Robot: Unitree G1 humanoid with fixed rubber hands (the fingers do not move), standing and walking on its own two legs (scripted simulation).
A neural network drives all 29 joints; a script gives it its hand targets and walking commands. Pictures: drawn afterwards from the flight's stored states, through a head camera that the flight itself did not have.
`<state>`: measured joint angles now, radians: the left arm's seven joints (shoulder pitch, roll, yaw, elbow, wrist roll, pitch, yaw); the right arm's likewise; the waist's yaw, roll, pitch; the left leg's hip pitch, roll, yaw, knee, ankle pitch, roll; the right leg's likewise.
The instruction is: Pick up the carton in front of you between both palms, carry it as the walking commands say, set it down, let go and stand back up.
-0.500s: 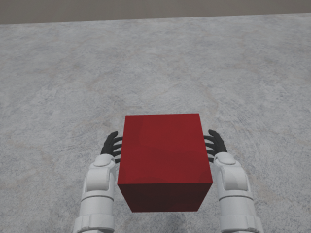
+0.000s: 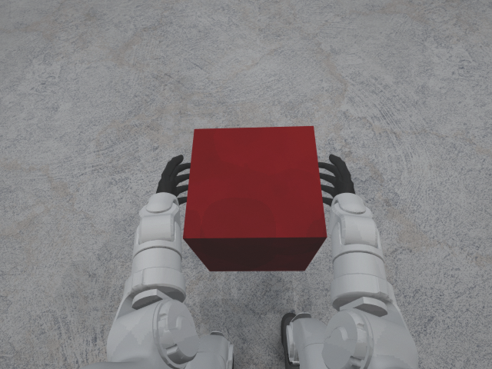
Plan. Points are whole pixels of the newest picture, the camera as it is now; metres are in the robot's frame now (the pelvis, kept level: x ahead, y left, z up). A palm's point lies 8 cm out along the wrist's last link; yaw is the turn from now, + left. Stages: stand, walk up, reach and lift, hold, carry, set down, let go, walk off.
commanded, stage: set down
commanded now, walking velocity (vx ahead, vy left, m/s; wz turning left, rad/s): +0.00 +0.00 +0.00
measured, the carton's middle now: (255, 207) +0.39 +0.00 -0.09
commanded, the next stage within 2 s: none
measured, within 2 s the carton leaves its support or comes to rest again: neither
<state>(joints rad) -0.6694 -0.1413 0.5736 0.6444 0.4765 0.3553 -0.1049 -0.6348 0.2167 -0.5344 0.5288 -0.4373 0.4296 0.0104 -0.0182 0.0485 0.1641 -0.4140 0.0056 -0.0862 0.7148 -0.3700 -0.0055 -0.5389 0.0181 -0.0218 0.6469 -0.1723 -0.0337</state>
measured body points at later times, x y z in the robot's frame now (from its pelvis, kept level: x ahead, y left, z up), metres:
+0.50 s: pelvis -0.01 +0.04 -0.12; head +0.23 +0.00 +0.26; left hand +0.45 +0.14 -0.20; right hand +0.42 -0.17 -0.21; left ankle +0.00 +0.16 -0.72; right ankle +0.10 -0.10 -0.72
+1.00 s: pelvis -0.04 +0.02 -0.24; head +0.28 -0.02 +0.07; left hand +0.50 +0.10 -0.36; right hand +0.46 -0.20 -0.37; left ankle +0.00 +0.16 -0.72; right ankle +0.10 -0.10 -0.72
